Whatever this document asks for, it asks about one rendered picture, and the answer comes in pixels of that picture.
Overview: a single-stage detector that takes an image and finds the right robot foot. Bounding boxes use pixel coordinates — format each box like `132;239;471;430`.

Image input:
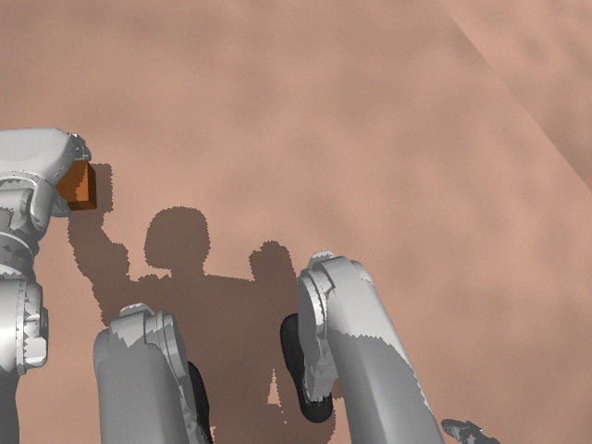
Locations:
280;314;333;423

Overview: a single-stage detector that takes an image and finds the left robot hand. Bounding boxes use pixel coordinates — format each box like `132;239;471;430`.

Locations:
0;128;92;217

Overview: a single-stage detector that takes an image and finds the left robot arm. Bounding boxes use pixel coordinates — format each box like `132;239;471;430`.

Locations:
0;172;55;444

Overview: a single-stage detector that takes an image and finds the left robot foot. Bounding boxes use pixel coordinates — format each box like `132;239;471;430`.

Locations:
188;361;214;444

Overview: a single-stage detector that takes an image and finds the right robot hand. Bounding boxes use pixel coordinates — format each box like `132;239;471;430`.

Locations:
441;419;501;444

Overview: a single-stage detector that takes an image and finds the small box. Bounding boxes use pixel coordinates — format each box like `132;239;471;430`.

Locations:
55;161;97;211

